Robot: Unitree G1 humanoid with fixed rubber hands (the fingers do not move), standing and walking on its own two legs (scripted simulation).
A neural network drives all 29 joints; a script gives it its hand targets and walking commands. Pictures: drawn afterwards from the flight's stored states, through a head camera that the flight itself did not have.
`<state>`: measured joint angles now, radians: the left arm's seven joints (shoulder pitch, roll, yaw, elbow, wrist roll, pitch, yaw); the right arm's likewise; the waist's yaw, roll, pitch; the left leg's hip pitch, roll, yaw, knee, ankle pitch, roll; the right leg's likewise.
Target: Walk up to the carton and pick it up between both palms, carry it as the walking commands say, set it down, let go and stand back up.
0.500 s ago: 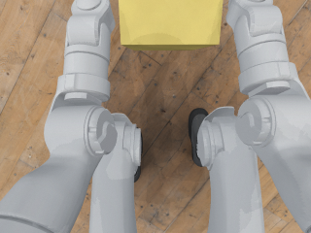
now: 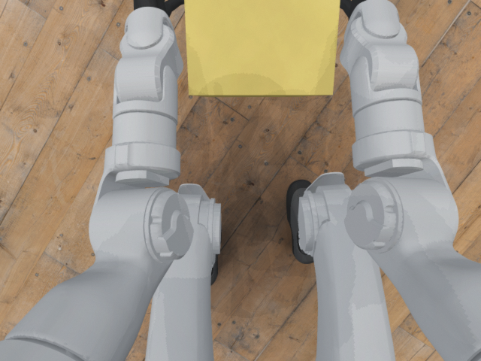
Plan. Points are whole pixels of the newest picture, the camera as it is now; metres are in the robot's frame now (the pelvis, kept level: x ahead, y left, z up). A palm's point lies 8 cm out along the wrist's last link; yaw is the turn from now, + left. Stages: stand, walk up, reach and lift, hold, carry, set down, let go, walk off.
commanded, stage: reach and lift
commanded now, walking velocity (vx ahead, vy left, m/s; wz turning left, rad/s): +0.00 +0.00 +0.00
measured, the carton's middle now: (256, 26) +0.54 -0.03 -0.19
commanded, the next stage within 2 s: none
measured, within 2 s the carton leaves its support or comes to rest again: neither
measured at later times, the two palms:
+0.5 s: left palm (131, 2) +0.52 +0.09 -0.03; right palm out of the picture +0.51 -0.16 -0.04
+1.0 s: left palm out of the picture +0.50 +0.10 +0.05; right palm out of the picture +0.48 -0.16 +0.04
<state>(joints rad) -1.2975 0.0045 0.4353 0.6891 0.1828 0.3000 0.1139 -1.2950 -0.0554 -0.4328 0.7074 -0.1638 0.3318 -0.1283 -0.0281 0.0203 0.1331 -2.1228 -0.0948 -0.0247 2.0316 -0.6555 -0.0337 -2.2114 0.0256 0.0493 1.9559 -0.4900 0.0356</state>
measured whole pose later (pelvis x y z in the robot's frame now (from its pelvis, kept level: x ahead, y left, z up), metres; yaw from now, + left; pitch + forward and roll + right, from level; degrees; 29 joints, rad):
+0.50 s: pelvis -0.01 +0.00 +0.05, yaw +0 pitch +41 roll +1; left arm -1.20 -0.06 0.50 0.68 0.25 0.32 0.09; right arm -1.19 0.01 -0.49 0.69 -0.25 0.37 -0.10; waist -0.02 0.02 0.02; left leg -1.98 -0.09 -0.02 1.86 -0.60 -0.03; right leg -2.06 0.03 0.06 1.79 -0.45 0.04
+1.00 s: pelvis +0.00 +0.00 +0.10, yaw -1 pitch +39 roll +2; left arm -1.07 -0.11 0.52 0.67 0.28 0.33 0.07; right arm -1.06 0.07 -0.50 0.67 -0.29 0.38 -0.10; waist -0.01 0.02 -0.08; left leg -1.79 -0.08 -0.02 1.71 -0.59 -0.02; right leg -1.88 0.04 0.07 1.65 -0.44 0.03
